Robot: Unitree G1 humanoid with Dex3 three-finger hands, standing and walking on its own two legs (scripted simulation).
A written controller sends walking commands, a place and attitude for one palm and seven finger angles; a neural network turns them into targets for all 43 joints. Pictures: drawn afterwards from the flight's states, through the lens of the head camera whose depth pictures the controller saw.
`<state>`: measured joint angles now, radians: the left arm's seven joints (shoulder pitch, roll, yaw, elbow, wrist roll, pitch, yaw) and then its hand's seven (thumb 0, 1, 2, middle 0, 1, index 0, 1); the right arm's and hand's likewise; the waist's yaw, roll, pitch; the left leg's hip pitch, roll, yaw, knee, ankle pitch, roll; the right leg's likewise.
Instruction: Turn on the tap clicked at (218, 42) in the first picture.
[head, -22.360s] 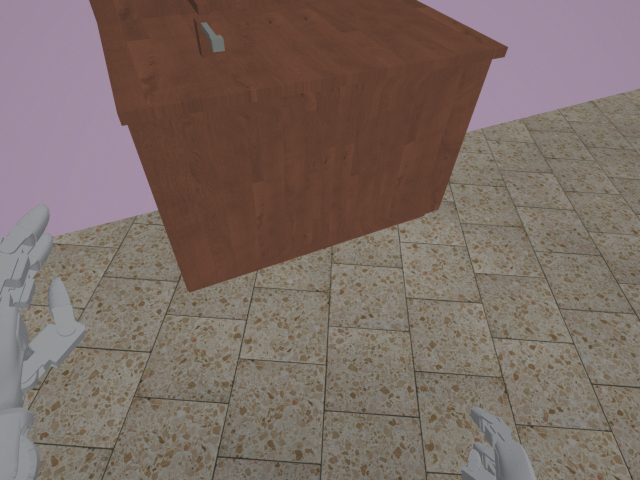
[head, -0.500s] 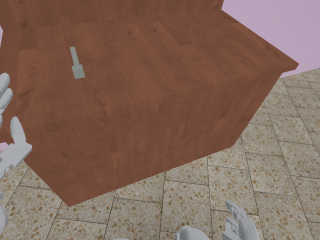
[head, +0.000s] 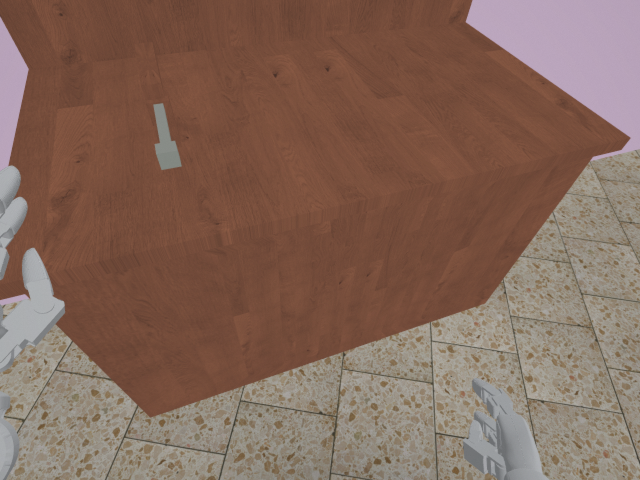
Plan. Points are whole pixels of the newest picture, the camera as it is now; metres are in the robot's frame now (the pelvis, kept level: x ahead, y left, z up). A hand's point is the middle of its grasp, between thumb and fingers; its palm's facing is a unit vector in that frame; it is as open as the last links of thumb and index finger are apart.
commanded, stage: come to a stop and stand still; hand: left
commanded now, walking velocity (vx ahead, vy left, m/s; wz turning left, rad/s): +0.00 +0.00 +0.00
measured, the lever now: (168, 155) +0.49 +0.27 +0.12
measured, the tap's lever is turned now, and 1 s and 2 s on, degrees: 0 0 0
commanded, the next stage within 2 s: look again from close up in 0.52 s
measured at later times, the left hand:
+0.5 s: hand (45, 305) +0.21 +0.26 +0.17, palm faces +0.43 -0.84 -0.33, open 7.4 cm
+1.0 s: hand (94, 309) +0.24 +0.25 +0.13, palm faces +0.26 -0.86 -0.43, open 7.4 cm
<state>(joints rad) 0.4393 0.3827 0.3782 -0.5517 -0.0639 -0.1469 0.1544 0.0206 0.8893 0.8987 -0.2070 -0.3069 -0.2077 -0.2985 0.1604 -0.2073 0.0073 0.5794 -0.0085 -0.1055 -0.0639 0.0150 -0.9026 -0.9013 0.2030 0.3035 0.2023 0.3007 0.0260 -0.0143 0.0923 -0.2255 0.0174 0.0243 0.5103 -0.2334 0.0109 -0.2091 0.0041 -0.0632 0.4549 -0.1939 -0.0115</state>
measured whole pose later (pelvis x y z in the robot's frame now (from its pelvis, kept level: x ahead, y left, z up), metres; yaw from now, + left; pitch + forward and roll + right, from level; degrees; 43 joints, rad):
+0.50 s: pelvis +0.00 +0.02 +0.01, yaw +0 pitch -2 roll -1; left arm 0.43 0.34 0.33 -0.50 -0.07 -0.12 0.16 0.02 0.89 0.90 -0.20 -0.31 -0.20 -0.30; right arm 0.18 -0.19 0.03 0.58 -0.02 -0.07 -0.06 0.01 -0.90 -0.90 0.21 0.30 0.21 0.30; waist 0.03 0.00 0.05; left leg -0.20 0.00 0.04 0.41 -0.18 0.03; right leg -0.17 -0.01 -0.05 0.32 -0.12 0.01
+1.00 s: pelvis +0.01 +0.01 +0.00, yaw -2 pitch -1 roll +0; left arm 0.45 0.39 0.33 -0.40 -0.02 -0.18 0.07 0.02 0.88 0.90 -0.21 -0.31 -0.21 -0.30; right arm 0.26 -0.17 0.04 0.57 0.00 -0.12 -0.03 0.02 -0.90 -0.90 0.21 0.30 0.20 0.30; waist 0.02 -0.03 0.06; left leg -0.23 0.01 0.08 0.48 -0.23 0.03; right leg -0.25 -0.01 -0.01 0.46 -0.20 0.01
